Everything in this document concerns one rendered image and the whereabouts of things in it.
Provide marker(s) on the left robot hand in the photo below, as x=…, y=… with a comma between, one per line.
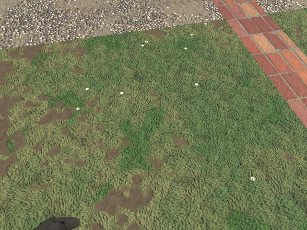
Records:
x=63, y=223

